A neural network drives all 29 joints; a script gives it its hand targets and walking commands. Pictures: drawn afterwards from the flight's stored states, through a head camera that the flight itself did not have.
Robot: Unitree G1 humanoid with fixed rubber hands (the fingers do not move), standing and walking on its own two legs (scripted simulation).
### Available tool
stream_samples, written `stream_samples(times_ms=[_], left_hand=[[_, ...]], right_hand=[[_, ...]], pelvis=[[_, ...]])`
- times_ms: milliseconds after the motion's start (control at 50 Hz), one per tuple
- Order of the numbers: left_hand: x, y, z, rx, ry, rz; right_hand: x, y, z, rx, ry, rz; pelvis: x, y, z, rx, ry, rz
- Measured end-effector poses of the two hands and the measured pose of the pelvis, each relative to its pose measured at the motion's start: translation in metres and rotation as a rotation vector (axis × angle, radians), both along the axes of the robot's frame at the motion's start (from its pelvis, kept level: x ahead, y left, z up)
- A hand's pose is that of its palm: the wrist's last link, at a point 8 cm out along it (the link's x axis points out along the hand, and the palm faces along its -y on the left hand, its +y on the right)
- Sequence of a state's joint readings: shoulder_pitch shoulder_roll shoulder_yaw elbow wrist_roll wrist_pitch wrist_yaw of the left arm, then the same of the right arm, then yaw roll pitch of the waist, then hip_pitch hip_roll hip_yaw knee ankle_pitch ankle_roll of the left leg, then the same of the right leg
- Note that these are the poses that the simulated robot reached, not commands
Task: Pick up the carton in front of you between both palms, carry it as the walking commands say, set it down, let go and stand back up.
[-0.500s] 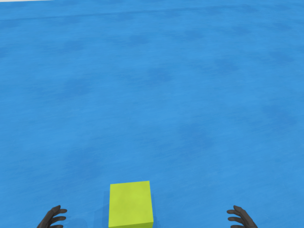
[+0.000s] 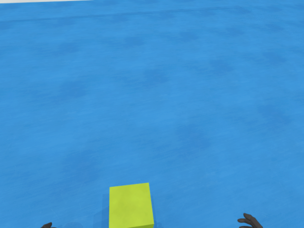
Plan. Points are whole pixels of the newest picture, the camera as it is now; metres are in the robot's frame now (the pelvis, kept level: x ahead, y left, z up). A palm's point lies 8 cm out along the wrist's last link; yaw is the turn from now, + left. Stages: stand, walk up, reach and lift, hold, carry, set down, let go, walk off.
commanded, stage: stand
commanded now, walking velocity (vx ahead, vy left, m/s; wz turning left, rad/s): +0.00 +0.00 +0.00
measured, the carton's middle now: (131, 211) +0.37 +0.07 -0.65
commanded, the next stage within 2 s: none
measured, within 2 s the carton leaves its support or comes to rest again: neither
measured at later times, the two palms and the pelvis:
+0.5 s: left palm out of the picture +0.07 +0.30 -0.10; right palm out of the picture +0.09 -0.30 -0.09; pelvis -0.02 +0.00 +0.00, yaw +0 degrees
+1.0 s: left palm out of the picture +0.05 +0.30 -0.10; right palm out of the picture +0.08 -0.31 -0.09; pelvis -0.02 +0.00 +0.01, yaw +1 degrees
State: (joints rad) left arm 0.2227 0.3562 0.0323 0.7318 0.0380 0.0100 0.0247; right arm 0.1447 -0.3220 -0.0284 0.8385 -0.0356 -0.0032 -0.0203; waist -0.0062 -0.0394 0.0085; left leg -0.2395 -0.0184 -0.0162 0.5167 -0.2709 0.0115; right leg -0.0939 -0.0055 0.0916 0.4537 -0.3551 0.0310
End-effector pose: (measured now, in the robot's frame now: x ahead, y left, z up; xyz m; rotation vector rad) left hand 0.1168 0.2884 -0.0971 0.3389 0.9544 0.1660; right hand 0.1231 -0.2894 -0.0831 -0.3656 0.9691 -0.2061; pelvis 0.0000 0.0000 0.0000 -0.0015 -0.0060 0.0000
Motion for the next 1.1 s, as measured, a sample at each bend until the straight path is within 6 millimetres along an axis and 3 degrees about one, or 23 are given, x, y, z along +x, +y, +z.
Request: stream_samples(times_ms=[540, 1100], left_hand=[[-0.047, 0.01, -0.006, 0.017, 0.106, 0.037], [-0.064, 0.017, -0.006, 0.027, 0.161, 0.074]], right_hand=[[-0.034, -0.014, -0.005, -0.008, 0.087, -0.021], [-0.047, -0.024, -0.008, -0.016, 0.141, -0.026]], pelvis=[[-0.017, -0.002, 0.004, -0.002, -0.026, 0.008], [-0.023, -0.005, 0.007, -0.003, -0.035, 0.021]])
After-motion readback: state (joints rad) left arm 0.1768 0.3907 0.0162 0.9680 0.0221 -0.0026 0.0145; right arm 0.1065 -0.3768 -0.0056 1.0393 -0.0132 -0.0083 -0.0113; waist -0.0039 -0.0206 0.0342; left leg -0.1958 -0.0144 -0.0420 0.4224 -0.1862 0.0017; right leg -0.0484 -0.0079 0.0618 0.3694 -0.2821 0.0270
